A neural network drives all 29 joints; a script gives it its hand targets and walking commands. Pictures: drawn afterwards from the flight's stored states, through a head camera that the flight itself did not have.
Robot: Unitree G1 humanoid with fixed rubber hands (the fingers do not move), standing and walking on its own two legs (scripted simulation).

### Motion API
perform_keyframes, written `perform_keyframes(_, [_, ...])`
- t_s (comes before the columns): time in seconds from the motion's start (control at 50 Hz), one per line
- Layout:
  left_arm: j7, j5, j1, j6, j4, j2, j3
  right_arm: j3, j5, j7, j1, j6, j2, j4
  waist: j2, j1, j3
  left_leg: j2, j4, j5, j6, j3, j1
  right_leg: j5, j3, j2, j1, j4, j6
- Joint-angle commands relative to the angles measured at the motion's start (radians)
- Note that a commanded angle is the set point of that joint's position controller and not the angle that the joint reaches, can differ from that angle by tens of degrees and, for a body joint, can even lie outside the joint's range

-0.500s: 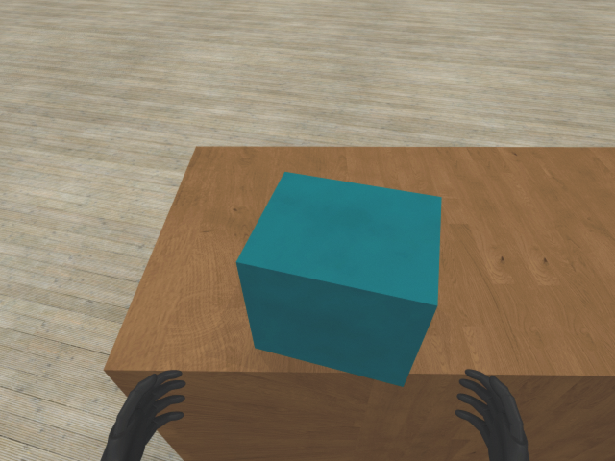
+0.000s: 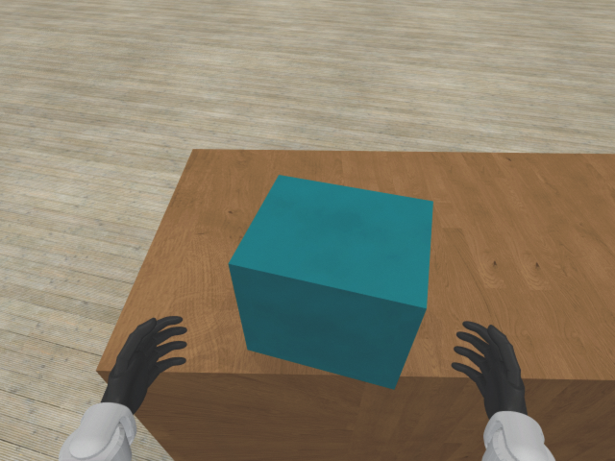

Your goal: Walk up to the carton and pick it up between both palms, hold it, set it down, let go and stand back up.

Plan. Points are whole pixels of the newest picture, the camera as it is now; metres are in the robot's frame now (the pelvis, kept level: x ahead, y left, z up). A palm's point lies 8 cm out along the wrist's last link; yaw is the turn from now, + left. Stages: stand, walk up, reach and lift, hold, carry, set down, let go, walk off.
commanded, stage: reach and lift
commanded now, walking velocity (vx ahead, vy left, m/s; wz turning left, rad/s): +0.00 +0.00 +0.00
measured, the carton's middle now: (335, 279) +0.38 -0.01 +0.01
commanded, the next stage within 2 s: none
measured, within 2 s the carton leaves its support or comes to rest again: neither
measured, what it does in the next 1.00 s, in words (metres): stands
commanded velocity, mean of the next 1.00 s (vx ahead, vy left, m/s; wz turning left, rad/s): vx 0.00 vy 0.00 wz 0.00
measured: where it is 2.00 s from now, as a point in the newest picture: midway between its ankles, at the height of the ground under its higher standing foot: outside the picture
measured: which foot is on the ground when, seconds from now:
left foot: down 0.00-1.00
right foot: down 0.00-1.00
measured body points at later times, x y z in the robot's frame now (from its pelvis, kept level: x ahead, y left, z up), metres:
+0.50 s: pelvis +0.01 +0.00 +0.00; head +0.00 +0.02 +0.45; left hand +0.30 +0.24 +0.08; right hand +0.27 -0.21 +0.08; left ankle -0.03 +0.10 -0.74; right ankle +0.02 -0.12 -0.74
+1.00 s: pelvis +0.00 +0.01 +0.00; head +0.00 +0.03 +0.45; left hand +0.38 +0.24 +0.14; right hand +0.33 -0.23 +0.13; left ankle -0.03 +0.10 -0.74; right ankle +0.02 -0.12 -0.74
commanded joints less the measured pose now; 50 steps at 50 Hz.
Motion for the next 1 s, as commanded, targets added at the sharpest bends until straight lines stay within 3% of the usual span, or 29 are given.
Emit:
perform_keyframes(0.0, [-0.005, -0.007, -0.174, 0.01, -0.184, 0.167, 0.091, -0.031, 0.004, -0.007, -0.108, 0.014, -0.069, -0.218, 0.056, -0.009, 0.0, 0.015, -0.127, 0.203, -0.032, -0.065, -0.268, 0.071, 0.134, -0.024, 0.13, -0.073, -0.058])
perform_keyframes(0.08, [-0.008, -0.017, -0.239, 0.047, -0.179, 0.175, 0.1, -0.045, 0.014, -0.007, -0.148, 0.065, -0.08, -0.236, 0.073, -0.017, -0.026, 0.017, -0.128, 0.182, -0.03, -0.063, -0.278, 0.063, 0.131, -0.024, 0.13, -0.073, -0.055])
perform_keyframes(0.38, [-0.017, 0.01, -0.45, 0.231, -0.239, 0.168, 0.19, -0.078, 0.073, -0.014, -0.376, 0.172, -0.171, -0.274, 0.057, -0.029, -0.177, 0.006, -0.095, 0.418, -0.044, -0.054, -0.184, 0.237, 0.115, 0.005, 0.157, -0.068, -0.039])
perform_keyframes(0.66, [-0.018, 0.047, -0.709, 0.413, -0.232, 0.173, 0.249, -0.107, 0.155, -0.01, -0.628, 0.259, -0.272, -0.204, 0.076, -0.06, -0.293, 0.011, -0.067, 0.575, -0.063, -0.046, -0.091, 0.342, 0.095, 0.03, 0.127, -0.069, -0.03])
perform_keyframes(0.98, [-0.006, 0.049, -1.119, 0.452, 0.021, 0.246, 0.241, -0.119, 0.18, 0.01, -1.026, 0.29, -0.336, 0.044, 0.078, -0.088, -0.412, 0.001, -0.076, 0.433, -0.035, -0.044, -0.157, 0.322, 0.078, 0.04, 0.122, -0.05, -0.023])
